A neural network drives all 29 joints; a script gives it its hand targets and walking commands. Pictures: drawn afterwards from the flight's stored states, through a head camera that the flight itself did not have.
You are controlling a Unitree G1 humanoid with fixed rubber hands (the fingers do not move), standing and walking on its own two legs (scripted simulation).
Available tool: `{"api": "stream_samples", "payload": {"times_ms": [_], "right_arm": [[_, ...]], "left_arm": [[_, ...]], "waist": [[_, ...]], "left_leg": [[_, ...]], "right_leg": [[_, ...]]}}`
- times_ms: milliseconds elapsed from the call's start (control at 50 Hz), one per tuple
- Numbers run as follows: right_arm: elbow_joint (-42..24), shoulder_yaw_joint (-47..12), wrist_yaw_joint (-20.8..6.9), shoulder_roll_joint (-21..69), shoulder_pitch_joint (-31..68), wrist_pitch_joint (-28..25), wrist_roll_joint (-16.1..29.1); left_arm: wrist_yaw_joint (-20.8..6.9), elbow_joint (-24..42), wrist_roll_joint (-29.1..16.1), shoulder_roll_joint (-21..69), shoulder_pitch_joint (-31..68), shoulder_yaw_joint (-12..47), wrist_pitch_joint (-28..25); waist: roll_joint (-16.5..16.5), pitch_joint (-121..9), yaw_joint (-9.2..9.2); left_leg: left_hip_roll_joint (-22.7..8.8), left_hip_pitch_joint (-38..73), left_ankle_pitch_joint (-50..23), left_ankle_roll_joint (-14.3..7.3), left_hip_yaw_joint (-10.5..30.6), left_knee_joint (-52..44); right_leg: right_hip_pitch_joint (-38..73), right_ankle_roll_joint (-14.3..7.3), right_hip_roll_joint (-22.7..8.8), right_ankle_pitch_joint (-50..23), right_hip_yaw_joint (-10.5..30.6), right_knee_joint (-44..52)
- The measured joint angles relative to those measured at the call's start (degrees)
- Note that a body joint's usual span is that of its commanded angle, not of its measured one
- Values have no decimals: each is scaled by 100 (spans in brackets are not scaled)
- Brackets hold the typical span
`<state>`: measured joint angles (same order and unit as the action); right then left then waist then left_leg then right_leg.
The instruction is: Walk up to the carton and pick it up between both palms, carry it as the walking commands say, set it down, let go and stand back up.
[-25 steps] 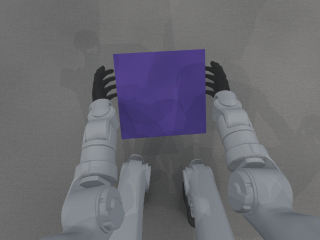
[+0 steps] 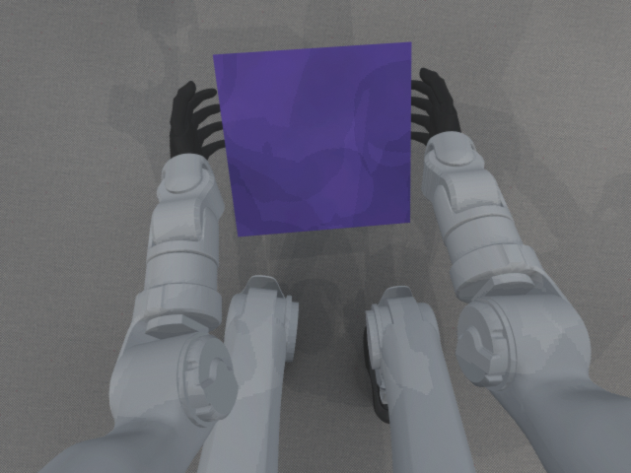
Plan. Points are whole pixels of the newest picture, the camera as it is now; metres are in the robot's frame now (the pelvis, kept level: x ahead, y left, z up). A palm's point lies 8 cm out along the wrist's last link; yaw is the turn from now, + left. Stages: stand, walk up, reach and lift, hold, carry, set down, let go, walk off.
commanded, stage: set down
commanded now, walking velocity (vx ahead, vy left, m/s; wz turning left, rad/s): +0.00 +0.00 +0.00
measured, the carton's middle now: (313, 138) +0.52 +0.05 -0.22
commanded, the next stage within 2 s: none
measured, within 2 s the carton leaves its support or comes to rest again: neither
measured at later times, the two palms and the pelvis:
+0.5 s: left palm (196, 161) +0.48 +0.21 -0.21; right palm (401, 140) +0.52 -0.08 -0.22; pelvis -0.03 +0.01 -0.05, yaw +0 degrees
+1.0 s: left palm (202, 153) +0.49 +0.20 -0.22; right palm (408, 132) +0.53 -0.09 -0.22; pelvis -0.01 +0.01 -0.08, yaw +0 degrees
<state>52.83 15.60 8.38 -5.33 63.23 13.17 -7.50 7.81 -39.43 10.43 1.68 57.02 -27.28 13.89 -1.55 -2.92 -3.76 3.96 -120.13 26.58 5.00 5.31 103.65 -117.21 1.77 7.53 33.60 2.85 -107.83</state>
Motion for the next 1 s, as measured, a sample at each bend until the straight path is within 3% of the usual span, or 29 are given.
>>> {"api": "stream_samples", "payload": {"times_ms": [180, 360, 460, 520, 580, 640, 720, 800, 1000], "right_arm": [[22, -474, 82, -418, 601, 24, 598], [107, -513, 59, -635, 1493, 56, 599], [-214, -628, 18, -936, 1867, 66, 869], [-223, -848, -6, -947, 1877, 163, 1078], [186, -743, -70, -907, 2020, 94, 920], [557, -498, -168, -878, 2067, 53, 661], [701, -463, -377, -925, 2008, 5, 673], [743, -496, -521, -984, 1950, 14, 706], [864, -467, -545, -786, 1719, -92, 513]], "left_arm": [[163, 152, -178, -53, 440, 37, -50], [128, 149, -469, -485, 1290, 82, 65], [174, 50, -845, -937, 1908, 593, 168], [415, -26, -1046, -1008, 1850, 680, 215], [586, -302, -1105, -974, 1870, 650, 120], [454, -567, -932, -951, 1948, 541, 84], [219, -779, -678, -942, 2014, 351, 11], [157, -847, -600, -886, 1974, 262, -16], [-53, -910, -465, -758, 1519, -107, -205]], "waist": [[-2, 928, -106], [2, 2332, -143], [133, 3377, -179], [183, 3314, -137], [171, 3260, -94], [90, 2966, -40], [57, 2553, -49], [104, 2275, -74], [141, 1444, -97]], "left_leg": [[-72, -96, -14, -49, -124, 389], [42, 61, -88, 12, -104, 754], [141, 305, -102, 46, -35, 1008], [184, 206, -67, 46, -35, 1230], [202, 196, -12, 31, -62, 1392], [217, -50, -36, 27, -84, 1452], [187, -407, -69, 8, -70, 1510], [186, -646, -87, -1, -74, 1548], [105, -1086, 21, 12, -129, 1516]], "right_leg": [[-143, 128, 129, -52, 117, -404], [36, 120, 82, -46, 75, -827], [339, 124, 26, 1, -7, -1070], [280, 157, 8, 81, -22, -1288], [290, 166, 4, 163, -8, -1458], [44, 174, 5, 155, 11, -1537], [-313, 200, 51, 93, -1, -1556], [-543, 210, 61, 78, 2, -1586], [-1059, 196, 121, 124, 60, -1589]]}}
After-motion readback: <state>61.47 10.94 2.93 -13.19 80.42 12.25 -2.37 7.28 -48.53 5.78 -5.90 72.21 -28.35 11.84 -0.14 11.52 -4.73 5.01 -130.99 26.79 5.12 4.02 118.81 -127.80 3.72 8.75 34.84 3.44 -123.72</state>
